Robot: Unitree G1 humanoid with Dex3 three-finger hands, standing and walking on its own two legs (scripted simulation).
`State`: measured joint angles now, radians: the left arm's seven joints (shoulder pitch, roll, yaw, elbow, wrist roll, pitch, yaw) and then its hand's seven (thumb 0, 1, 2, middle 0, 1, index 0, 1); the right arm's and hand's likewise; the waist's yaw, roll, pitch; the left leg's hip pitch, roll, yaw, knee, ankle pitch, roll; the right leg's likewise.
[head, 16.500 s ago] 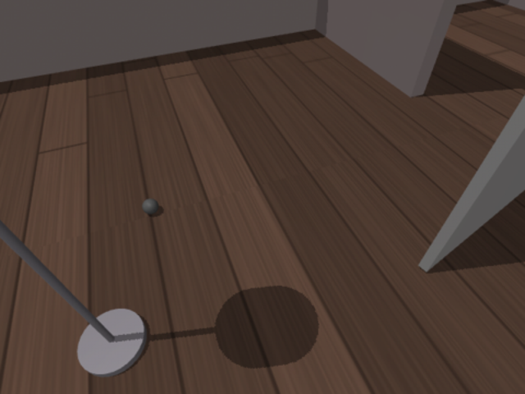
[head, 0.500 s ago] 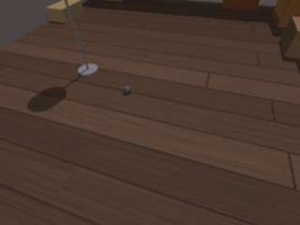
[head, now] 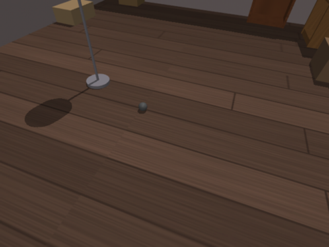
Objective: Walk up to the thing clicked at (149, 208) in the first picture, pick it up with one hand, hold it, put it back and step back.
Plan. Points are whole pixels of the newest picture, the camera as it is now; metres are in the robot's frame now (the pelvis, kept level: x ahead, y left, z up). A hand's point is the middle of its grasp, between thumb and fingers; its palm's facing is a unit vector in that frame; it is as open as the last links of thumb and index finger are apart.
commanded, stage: walk up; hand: left
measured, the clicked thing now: (142, 106) +1.47 +0.17 -0.72
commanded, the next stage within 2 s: none
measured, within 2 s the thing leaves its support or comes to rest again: neither
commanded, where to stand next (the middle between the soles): +1.02 -0.03 m, yaw -1 degrees
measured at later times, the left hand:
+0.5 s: hand (87, 209) +0.28 +0.23 -0.11, palm faces +0.01 -0.91 -0.41, open 7.4 cm
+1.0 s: hand (102, 143) +0.54 +0.24 -0.13, palm faces -0.10 -0.92 -0.37, open 7.4 cm
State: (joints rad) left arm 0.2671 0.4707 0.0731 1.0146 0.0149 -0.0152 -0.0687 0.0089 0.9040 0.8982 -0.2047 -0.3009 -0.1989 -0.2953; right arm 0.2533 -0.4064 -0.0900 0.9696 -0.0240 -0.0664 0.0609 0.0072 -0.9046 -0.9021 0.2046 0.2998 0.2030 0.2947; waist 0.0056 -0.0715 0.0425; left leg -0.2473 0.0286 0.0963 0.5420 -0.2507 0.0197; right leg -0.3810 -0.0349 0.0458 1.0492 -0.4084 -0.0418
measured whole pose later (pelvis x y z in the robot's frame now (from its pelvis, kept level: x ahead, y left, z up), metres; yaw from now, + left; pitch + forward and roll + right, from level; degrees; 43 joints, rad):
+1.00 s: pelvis +0.47 -0.03 +0.00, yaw -2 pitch -2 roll +2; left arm 0.27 0.43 0.05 0.90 0.01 -0.05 -0.08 0.01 0.90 0.90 -0.21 -0.30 -0.20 -0.30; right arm 0.33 -0.41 -0.06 0.85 -0.01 -0.08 0.06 0.01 -0.90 -0.90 0.21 0.30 0.21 0.30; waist -0.02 -0.03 0.07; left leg -0.15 0.03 0.11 0.48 -0.29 0.01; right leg -0.50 -0.12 -0.02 0.73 -0.23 -0.02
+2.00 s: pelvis +0.85 -0.06 +0.00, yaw -1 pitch -2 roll +2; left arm 0.33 0.42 0.05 0.89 0.01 -0.08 -0.05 0.00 0.90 0.90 -0.21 -0.30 -0.20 -0.30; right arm 0.33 -0.42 -0.05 0.81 -0.01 -0.03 0.06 0.01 -0.90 -0.90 0.21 0.30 0.21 0.30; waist -0.02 0.01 0.07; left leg -0.17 0.02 0.11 0.57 -0.36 0.02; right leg -0.39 -0.08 -0.05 0.59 -0.18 -0.01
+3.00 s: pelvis +0.94 -0.03 +0.01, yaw +0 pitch -2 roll +0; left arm 0.07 0.36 0.00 1.17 0.00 -0.01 -0.01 0.00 0.90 0.90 -0.21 -0.30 -0.20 -0.30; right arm 0.01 -0.36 0.00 1.15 0.01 0.00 0.02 0.01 -0.90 -0.90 0.21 0.30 0.20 0.29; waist 0.03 0.02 0.06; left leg -0.18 0.03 0.01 0.38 -0.15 -0.02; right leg -0.15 -0.06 -0.03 0.38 -0.18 0.04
